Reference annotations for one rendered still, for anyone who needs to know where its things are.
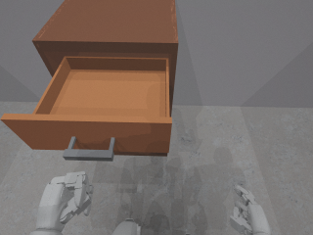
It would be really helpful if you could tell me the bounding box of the left robot shin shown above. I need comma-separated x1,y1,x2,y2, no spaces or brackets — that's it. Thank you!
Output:
125,218,135,222

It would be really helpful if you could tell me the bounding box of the drawer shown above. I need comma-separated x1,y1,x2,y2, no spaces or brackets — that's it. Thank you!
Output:
0,56,172,153

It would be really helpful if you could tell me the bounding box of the left robot thigh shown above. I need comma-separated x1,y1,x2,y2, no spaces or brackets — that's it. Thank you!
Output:
112,221,141,235

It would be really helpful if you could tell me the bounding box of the cabinet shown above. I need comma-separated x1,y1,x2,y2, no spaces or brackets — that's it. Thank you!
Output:
31,0,179,157

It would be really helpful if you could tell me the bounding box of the handle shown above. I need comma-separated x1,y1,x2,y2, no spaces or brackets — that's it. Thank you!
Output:
63,136,115,162

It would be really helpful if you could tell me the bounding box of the robot left hand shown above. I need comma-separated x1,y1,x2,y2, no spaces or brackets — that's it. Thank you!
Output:
36,171,94,232

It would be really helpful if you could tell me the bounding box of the robot right hand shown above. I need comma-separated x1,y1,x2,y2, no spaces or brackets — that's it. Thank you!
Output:
230,184,271,235

